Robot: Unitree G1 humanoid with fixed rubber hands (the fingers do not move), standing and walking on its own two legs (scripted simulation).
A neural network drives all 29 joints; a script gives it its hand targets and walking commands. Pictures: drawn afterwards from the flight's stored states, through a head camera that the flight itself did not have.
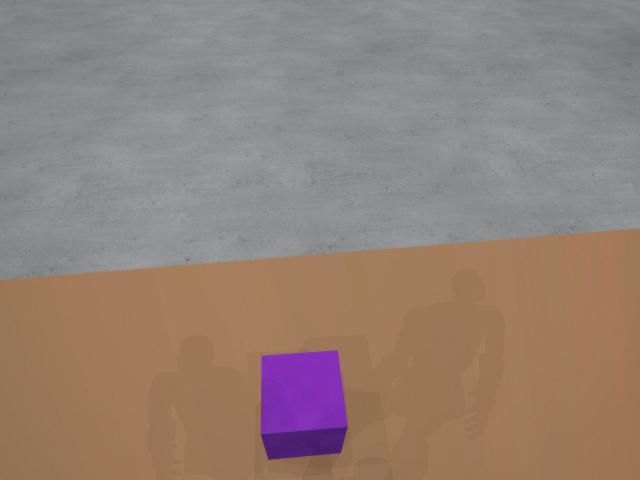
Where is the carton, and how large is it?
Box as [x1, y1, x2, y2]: [261, 350, 347, 459]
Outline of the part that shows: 337,350 262,356 261,436 268,459 340,452 347,425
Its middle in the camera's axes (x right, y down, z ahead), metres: -0.05 +0.46 +1.09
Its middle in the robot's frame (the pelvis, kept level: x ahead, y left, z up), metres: +0.44 +0.03 -0.65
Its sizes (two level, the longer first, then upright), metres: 0.210 0.200 0.250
